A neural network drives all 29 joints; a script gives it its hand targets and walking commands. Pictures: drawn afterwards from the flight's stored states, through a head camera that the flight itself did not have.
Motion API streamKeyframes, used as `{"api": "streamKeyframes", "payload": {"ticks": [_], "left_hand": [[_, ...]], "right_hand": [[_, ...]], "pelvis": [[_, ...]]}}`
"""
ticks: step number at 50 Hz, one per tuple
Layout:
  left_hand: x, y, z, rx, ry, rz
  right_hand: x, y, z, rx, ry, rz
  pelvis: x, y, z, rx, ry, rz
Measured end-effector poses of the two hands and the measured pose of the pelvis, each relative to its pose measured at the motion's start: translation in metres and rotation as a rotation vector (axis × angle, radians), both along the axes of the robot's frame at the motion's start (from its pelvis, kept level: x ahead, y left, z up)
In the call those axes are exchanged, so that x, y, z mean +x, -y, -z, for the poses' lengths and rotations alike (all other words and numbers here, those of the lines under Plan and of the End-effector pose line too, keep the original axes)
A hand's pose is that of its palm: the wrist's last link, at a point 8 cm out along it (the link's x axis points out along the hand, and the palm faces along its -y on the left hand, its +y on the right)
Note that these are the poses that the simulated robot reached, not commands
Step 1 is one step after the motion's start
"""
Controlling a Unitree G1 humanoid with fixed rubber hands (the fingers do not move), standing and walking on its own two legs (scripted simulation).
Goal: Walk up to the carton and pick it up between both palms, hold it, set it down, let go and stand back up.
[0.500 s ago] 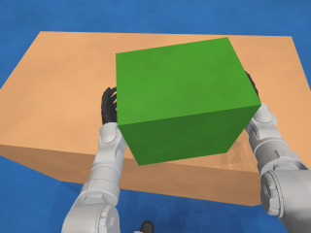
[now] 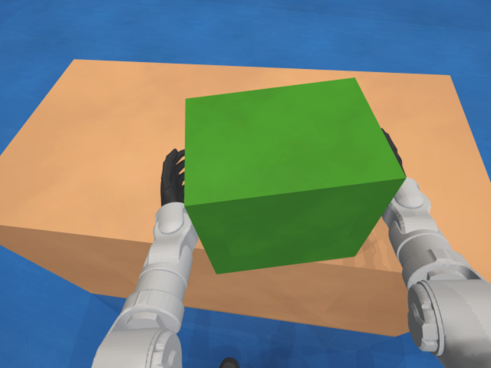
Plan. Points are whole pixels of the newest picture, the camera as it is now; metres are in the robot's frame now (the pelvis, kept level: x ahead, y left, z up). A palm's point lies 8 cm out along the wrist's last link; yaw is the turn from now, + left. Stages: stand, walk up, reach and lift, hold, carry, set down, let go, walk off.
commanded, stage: reach and lift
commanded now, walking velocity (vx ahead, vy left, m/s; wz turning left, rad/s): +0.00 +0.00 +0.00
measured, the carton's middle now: (278, 185) +0.42 +0.03 +0.03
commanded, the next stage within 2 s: none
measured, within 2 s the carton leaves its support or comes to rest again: leaves its support in 0.04 s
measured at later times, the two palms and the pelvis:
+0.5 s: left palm (164, 181) +0.37 +0.20 +0.08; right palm (398, 143) +0.46 -0.14 +0.11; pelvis +0.01 +0.00 +0.00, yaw +0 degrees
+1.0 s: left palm (136, 169) +0.34 +0.22 +0.14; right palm (407, 140) +0.41 -0.13 +0.17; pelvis +0.00 -0.01 +0.01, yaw +0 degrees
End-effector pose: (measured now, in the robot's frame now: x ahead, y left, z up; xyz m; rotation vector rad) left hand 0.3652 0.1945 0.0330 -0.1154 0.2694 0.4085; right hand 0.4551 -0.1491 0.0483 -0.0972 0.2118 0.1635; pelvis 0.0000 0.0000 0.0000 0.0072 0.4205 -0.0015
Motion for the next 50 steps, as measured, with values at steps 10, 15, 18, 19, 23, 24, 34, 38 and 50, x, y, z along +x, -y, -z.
{"api": "streamKeyframes", "payload": {"ticks": [10,15,18,19,23,24,34,38,50], "left_hand": [[-0.004,-0.001,-0.010,0.045,-0.074,0.031],[-0.004,-0.001,-0.015,0.063,-0.110,0.041],[-0.003,-0.001,-0.020,0.065,-0.124,0.043],[-0.003,-0.001,-0.022,0.064,-0.127,0.043],[0.000,-0.003,-0.038,0.071,-0.122,0.043],[0.000,-0.003,-0.043,0.076,-0.115,0.042],[-0.007,-0.012,-0.094,0.091,-0.044,0.044],[-0.015,-0.017,-0.104,0.060,-0.030,0.043],[-0.021,-0.022,-0.105,0.017,-0.022,0.092]], "right_hand": [[-0.004,-0.001,-0.017,-0.016,-0.056,0.006],[-0.001,-0.003,-0.029,-0.019,-0.085,0.005],[0.002,-0.004,-0.038,-0.022,-0.098,0.005],[0.002,-0.004,-0.042,-0.025,-0.101,0.005],[0.004,-0.005,-0.056,-0.028,-0.093,0.005],[0.004,-0.006,-0.061,-0.027,-0.085,0.004],[-0.007,-0.014,-0.105,0.004,-0.015,0.023],[-0.017,-0.018,-0.115,0.012,-0.013,0.036],[-0.042,-0.020,-0.121,-0.013,-0.016,0.099]], "pelvis": [[-0.001,0.000,0.000,0.000,0.001,0.000],[0.002,0.001,-0.001,0.001,0.010,0.000],[0.004,0.002,-0.001,0.002,0.019,0.000],[0.005,0.002,-0.002,0.003,0.025,0.000],[0.008,0.003,-0.003,0.004,0.047,0.000],[0.008,0.004,-0.003,0.004,0.052,0.000],[0.009,0.007,-0.008,0.009,0.162,0.001],[0.007,0.010,-0.009,0.012,0.224,0.002],[-0.003,0.011,-0.011,0.013,0.307,0.003]]}}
